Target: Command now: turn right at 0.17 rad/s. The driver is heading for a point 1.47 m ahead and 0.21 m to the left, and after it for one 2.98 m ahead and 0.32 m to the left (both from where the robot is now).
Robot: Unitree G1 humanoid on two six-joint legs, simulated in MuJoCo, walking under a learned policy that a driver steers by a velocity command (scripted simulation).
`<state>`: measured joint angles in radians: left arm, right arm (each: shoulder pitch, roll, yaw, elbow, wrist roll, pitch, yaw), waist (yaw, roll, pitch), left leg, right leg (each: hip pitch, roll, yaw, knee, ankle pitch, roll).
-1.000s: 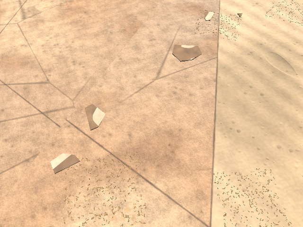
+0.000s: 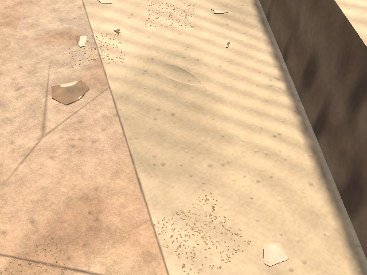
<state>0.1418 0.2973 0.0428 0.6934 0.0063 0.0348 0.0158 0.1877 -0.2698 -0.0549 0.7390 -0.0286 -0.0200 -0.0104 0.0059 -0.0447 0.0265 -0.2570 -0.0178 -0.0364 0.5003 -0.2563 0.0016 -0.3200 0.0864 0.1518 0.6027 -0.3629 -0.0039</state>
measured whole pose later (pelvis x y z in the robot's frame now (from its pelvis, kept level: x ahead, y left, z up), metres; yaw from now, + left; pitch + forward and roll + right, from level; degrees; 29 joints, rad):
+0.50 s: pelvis +0.00 +0.00 +0.00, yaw -1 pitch -2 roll +0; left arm 0.21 0.24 0.03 0.82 0.01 0.02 0.02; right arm 0.19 -0.25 -0.02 0.80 -0.01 -0.02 -0.01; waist 0.00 0.00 0.04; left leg -0.21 -0.01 -0.03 0.53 -0.28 -0.01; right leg -0.22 0.04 0.11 0.54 -0.29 0.00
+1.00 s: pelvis +0.01 +0.01 +0.00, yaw -1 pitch -2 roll +0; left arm 0.22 0.23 0.03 1.00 0.00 0.01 0.04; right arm 0.23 -0.24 -0.01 0.96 0.00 -0.02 -0.03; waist 0.00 0.00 0.04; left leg -0.20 -0.01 -0.03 0.50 -0.27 0.00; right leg -0.19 0.03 0.11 0.50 -0.28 0.02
